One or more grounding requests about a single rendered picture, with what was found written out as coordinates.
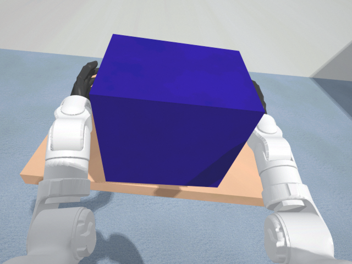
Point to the carton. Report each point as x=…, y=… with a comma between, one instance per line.
x=171, y=113

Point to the robot right upper arm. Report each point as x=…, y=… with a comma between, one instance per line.
x=298, y=238

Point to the robot right forearm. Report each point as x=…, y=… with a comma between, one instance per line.
x=283, y=190

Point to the robot left upper arm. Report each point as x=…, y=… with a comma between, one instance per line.
x=60, y=236

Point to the robot left hand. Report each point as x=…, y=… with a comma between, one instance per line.
x=84, y=80

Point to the table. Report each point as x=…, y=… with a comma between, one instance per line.
x=241, y=184

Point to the robot left forearm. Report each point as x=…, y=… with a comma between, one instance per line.
x=67, y=157

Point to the robot right hand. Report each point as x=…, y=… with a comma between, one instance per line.
x=258, y=90

